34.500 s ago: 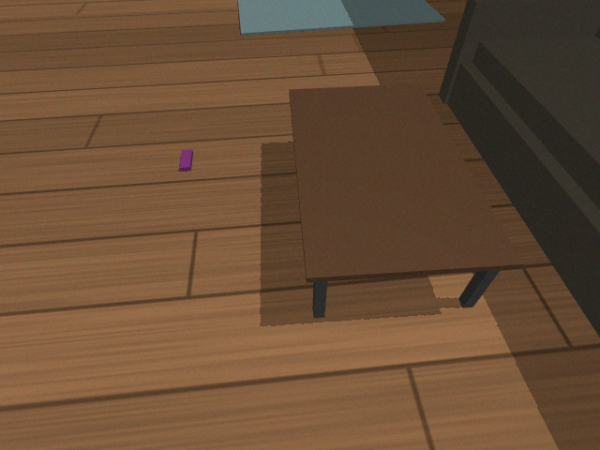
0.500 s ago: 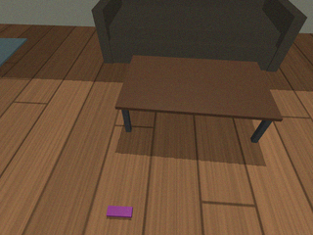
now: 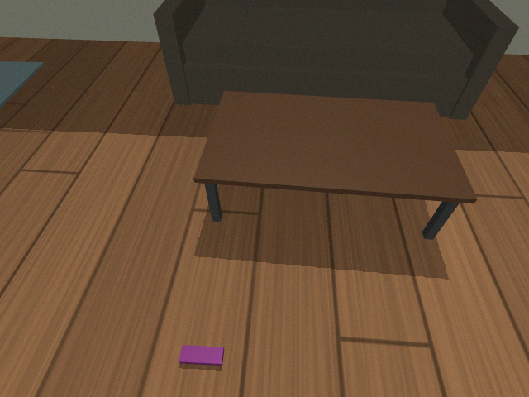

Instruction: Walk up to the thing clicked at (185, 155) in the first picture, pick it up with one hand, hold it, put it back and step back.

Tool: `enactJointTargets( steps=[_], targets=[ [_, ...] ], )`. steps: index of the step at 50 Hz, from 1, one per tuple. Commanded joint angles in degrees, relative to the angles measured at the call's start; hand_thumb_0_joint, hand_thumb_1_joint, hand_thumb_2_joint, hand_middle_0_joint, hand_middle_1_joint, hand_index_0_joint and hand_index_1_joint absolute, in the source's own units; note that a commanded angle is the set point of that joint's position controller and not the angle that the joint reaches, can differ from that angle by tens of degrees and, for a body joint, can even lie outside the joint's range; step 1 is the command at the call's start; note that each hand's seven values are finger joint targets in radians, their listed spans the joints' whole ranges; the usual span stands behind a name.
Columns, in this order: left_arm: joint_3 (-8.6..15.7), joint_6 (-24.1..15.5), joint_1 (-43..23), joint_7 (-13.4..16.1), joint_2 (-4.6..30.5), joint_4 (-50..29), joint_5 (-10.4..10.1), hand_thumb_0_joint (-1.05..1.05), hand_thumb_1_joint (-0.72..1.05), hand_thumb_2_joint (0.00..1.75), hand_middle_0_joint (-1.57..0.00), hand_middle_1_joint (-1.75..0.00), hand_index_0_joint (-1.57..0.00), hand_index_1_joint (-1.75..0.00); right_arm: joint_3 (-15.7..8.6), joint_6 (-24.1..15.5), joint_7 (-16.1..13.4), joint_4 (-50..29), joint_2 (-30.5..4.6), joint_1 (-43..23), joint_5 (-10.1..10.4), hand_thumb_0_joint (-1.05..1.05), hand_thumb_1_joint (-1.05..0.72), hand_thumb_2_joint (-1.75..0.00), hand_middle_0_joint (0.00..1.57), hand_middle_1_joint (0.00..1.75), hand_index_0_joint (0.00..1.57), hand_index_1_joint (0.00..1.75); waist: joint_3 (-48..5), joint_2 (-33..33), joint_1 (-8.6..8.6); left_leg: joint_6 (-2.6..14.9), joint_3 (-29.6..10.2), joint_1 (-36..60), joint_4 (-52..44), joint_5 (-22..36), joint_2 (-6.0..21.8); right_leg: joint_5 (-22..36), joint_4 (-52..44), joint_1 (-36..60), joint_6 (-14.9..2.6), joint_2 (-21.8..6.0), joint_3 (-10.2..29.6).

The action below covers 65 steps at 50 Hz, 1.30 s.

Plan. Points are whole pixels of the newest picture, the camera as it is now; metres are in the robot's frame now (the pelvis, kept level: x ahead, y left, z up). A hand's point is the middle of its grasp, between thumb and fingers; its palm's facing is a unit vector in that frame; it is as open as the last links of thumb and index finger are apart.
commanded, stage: stand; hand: left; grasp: from above
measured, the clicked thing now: (202, 355) +0.37 +0.26 -0.77
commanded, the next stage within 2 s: rise first in 0.54 s
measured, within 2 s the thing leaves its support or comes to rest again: neither
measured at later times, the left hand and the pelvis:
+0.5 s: hand out of the picture +0.07 +0.26 -0.16, palm faces -0.03 -0.94 -0.34, open 7.4 cm; pelvis +0.00 +0.00 +0.00, yaw +0 degrees
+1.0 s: hand out of the picture +0.14 +0.26 -0.19, palm faces -0.09 -0.92 -0.38, open 10.9 cm; pelvis -0.02 +0.00 -0.04, yaw -1 degrees
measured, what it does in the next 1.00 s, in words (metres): stands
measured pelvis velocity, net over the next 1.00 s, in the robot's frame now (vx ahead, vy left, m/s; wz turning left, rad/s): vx -0.02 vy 0.00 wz -0.01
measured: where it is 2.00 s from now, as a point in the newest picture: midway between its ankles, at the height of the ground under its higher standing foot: outside the picture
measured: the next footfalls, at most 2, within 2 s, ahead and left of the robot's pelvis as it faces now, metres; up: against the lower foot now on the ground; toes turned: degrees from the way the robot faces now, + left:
none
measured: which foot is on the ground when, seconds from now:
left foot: down 0.00-1.00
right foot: down 0.00-1.00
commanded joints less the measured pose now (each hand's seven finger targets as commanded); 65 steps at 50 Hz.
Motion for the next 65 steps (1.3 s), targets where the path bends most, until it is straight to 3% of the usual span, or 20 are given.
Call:
enactJointTargets(
  steps=[1, 31, 32, 33, 34, 35, 36, 38, 40, 42, 44, 46, 49, 50, 51, 53, 57, 60, 63, 65],
  targets=[
    [2.4, -1.3, -1.6, 1.0, 12.0, -3.5, -0.3, 0.0, 0.9, 0.9, -0.2, -0.3, -0.2, -0.3, -2.0, -1.2, -0.8, -3.3, -12.2, -2.5, 0.3, 0.0, -0.9, -0.9, 0.2, 0.3, 0.2, 0.3, -3.7, 1.4, 0.15, 1.2, -6.2, 0.9, -2.5, 10.7, 7.1, 8.9, -1.4, -0.5, -2.23, -6.5, 4.6],
    [2.4, -1.3, -1.9, 1.1, 11.8, -3.7, -0.2, 0.0, 0.9, 0.9, -0.2, -0.3, -0.2, -0.3, -2.2, -1.3, -1.0, -3.7, -12.4, -2.6, 0.3, 0.0, -0.9, -0.9, 0.2, 0.3, 0.2, 0.3, -4.5, 0.8, 0.08, 1.58, -5.7, 1.7, -1.4, 13.0, 7.3, 11.6, -1.4, 0.3, -2.27, -6.8, 4.4],
    [2.5, -1.3, -2.3, 1.1, 12.2, -3.8, -0.2, 0.0, 0.82, 0.94, -0.23, -0.29, -0.19, -0.32, -2.2, -1.3, -0.9, -3.8, -12.3, -2.7, 0.3, 0.0, -0.87, -0.89, 0.2, 0.3, 0.2, 0.3, -4.2, 0.9, -0.05, 1.31, -6.0, 1.6, -1.9, 13.5, 7.3, 11.2, -1.2, 0.2, -2.28, -6.6, 4.3],
    [2.6, -6.4, -22.4, 2.0, 2.4, -23.9, -3.7, 0.0, 0.74, 0.89, -0.25, -0.37, -0.21, -0.4, 0.3, -3.8, -2.1, -19.3, -3.2, -0.6, 4.6, 0.0, -0.91, -0.9, 0.2, 0.3, 0.2, 0.3, 1.5, 1.3, -7.03, 0.76, 0.1, -6.0, 2.0, 3.6, -0.7, 7.0, 3.5, -15.1, -2.01, 2.0, 1.0],
    [3.4, -5.9, -28.9, 2.3, 4.9, -19.0, -3.2, 0.0, 0.66, 0.9, -0.24, -0.45, -0.2, -0.48, -0.1, -3.5, -2.7, -16.3, -4.8, 1.8, 4.4, 0.0, -0.89, -0.89, 0.2, 0.3, 0.2, 0.3, -0.9, -0.6, -5.68, 0.9, -0.2, -5.6, 3.2, 2.0, -0.8, 4.9, 4.0, -12.7, -1.83, 1.8, 0.3],
    [5.9, -3.6, -20.0, 2.5, 8.3, -9.2, -2.3, 0.0, 0.58, 0.91, -0.22, -0.53, -0.18, -0.56, -0.8, -2.9, -2.9, -15.9, -6.2, 3.5, 4.1, 0.0, -0.89, -0.9, 0.2, 0.3, 0.2, 0.3, -0.6, -2.5, -4.79, 1.08, 0.1, -7.6, 4.6, -0.5, -1.2, 1.7, 4.5, -13.0, -2.12, 2.2, -0.3],
    [7.6, -2.6, -14.8, 2.0, 10.6, -6.0, -1.8, 0.0, 0.5, 0.91, -0.23, -0.61, -0.2, -0.64, -1.4, -2.3, -2.9, -17.4, -6.7, 4.0, 4.2, 0.0, -0.87, -0.89, 0.2, 0.3, 0.2, 0.3, -0.4, -1.4, -2.33, 0.87, 0.3, -10.4, 6.3, 0.4, -0.9, 1.1, 6.3, -13.7, -2.36, 2.4, -0.7],
    [10.4, -3.2, -19.5, 1.1, 16.0, -9.4, 0.5, 0.0, 0.35, 0.9, -0.21, -0.76, -0.2, -0.77, -2.9, -2.5, -3.5, -19.8, -6.4, 6.0, 3.6, 0.0, -0.9, -0.9, 0.2, 0.3, 0.2, 0.3, -9.1, -0.6, -1.6, 0.98, 0.1, -10.0, 9.7, 3.0, -1.2, 4.1, 9.8, -13.4, -2.29, 2.0, 0.1],
    [11.2, -2.0, -9.9, -0.7, 13.5, -2.9, 4.0, 0.0, 0.21, 0.87, -0.18, -0.91, -0.21, -0.87, -4.3, -2.8, -2.7, -21.2, -5.9, 8.2, 2.3, 0.0, -0.9, -0.9, 0.2, 0.3, 0.2, 0.3, -12.6, -0.7, -1.15, 0.93, -0.1, -14.2, 14.7, 5.4, -1.8, 7.0, 14.4, -14.9, -2.37, 1.5, 0.3],
    [13.3, -1.1, -4.0, -1.6, 13.5, -5.0, 6.1, 0.0, 0.05, 0.86, -0.19, -0.95, -0.22, -0.92, -5.2, -2.9, -2.2, -24.0, -5.5, 8.5, 2.0, 0.0, -0.89, -0.89, 0.2, 0.3, 0.2, 0.3, -18.1, 2.1, 1.75, 0.33, -0.2, -14.6, 16.9, 9.0, -2.2, 9.2, 17.2, -13.5, -2.82, 1.7, 0.3],
    [12.5, 0.2, -4.6, -1.2, 11.7, -8.8, 7.5, 0.0, -0.11, 0.86, -0.2, -0.96, -0.21, -0.95, -5.3, -2.9, -1.9, -27.1, -4.6, 7.3, 2.0, 0.0, -0.87, -0.89, 0.2, 0.3, 0.2, 0.3, -18.5, 4.4, 2.13, -0.17, -0.1, -15.9, 18.0, 8.6, -2.2, 7.4, 18.4, -15.5, -2.98, 2.0, 0.1],
    [10.8, 2.1, -7.1, -0.7, 9.5, -9.6, 8.9, 0.0, -0.27, 0.87, -0.2, -0.97, -0.2, -0.96, -5.1, -3.2, -1.6, -29.0, -4.3, 5.8, 2.1, 0.0, -0.84, -0.88, 0.2, 0.3, 0.2, 0.3, -14.9, 3.6, 1.0, -0.32, -0.7, -19.8, 20.0, 5.8, -1.7, 3.8, 20.0, -20.7, -3.08, 2.5, -0.4],
    [12.5, 2.8, -7.3, 0.3, 11.2, -12.9, 10.0, 0.0, -0.48, 0.92, -0.18, -0.98, -0.17, -1.0, -5.7, -4.0, -1.1, -31.7, -4.2, 5.3, 2.0, 0.0, -0.86, -0.89, 0.2, 0.3, 0.2, 0.3, -14.8, 2.6, 0.92, -0.17, -1.2, -25.2, 24.2, 0.8, -0.9, -1.8, 24.4, -26.2, -3.01, 2.8, -0.7],
    [11.6, 2.7, -7.2, 0.3, 9.3, -13.5, 10.1, 0.0, -0.5, 0.94, -0.16, -1.0, -0.14, -1.01, -5.8, -4.4, -0.8, -32.6, -4.1, 5.9, 1.9, 0.0, -0.86, -0.89, 0.2, 0.3, 0.2, 0.3, -14.4, 2.3, -0.22, -0.07, -1.4, -26.9, 25.8, -1.1, -0.7, -3.6, 26.0, -28.9, -2.99, 2.9, -0.7],
    [11.7, 2.5, -6.8, 0.4, 9.1, -14.9, 10.7, 0.0, -0.54, 0.97, -0.13, -1.02, -0.12, -1.04, -5.8, -4.9, -0.8, -33.1, -3.8, 6.0, 1.9, 0.0, -0.87, -0.89, 0.2, 0.3, 0.2, 0.3, -14.6, 1.4, -0.06, 0.05, -1.7, -28.5, 27.3, -2.5, -0.6, -4.9, 27.6, -30.9, -2.98, 3.1, -0.8],
    [13.5, 1.5, -6.5, 0.8, 10.6, -19.7, 11.5, 0.0, -0.55, 0.97, -0.13, -1.02, -0.11, -1.04, -6.0, -5.7, -0.9, -34.0, -3.5, 6.3, 1.7, 0.0, -0.87, -0.89, 0.2, 0.3, 0.2, 0.3, -17.5, 1.8, 0.42, 0.17, -1.8, -30.5, 30.2, -3.4, -0.4, -5.8, 30.7, -33.7, -3.02, 2.9, -0.5],
    [14.5, 0.3, -3.5, 1.2, 11.1, -28.0, 12.6, 0.0, -0.57, 1.0, -0.11, -1.05, -0.09, -1.07, -6.4, -7.2, -1.3, -35.5, -3.4, 6.1, 1.2, 0.0, -0.87, -0.89, 0.2, 0.3, 0.2, 0.3, -21.3, 4.3, -0.25, -0.07, -3.1, -32.4, 34.6, -2.6, 0.5, -6.1, 37.4, -39.3, -3.01, 3.0, -0.5],
    [14.7, 0.6, -1.1, 1.3, 11.6, -32.3, 14.4, 0.0, -0.58, 1.03, -0.09, -1.05, -0.06, -1.08, -6.4, -7.9, -1.8, -36.4, -3.1, 5.9, 1.1, 0.0, -0.86, -0.89, 0.2, 0.3, 0.2, 0.3, -23.4, 4.8, -0.68, 0.28, -2.8, -34.7, 38.1, -3.3, 0.3, -6.2, 40.0, -42.2, -2.98, 2.7, 0.0],
    [14.2, 1.6, 2.1, 1.2, 10.1, -35.8, 14.9, 0.0, -0.57, 1.02, -0.11, -1.03, -0.08, -1.06, -6.3, -8.6, -2.0, -36.9, -3.0, 5.3, 0.9, 0.0, -0.87, -0.89, 0.2, 0.3, 0.2, 0.3, -25.0, 5.2, -0.93, 0.28, -3.0, -37.4, 41.2, -4.2, 0.4, -7.0, 43.1, -45.8, -2.92, 2.6, 0.1],
    [15.1, 2.3, 2.8, 1.2, 11.2, -38.2, 15.3, 0.0, -0.57, 1.01, -0.12, -1.02, -0.09, -1.05, -6.3, -9.1, -2.1, -37.1, -3.1, 4.4, 0.9, 0.0, -0.87, -0.89, 0.2, 0.3, 0.2, 0.3, -25.9, 5.6, -0.38, 0.19, -3.7, -39.0, 42.7, -4.8, 0.6, -8.0, 45.1, -47.9, -3.01, 2.5, 0.0]
  ],
)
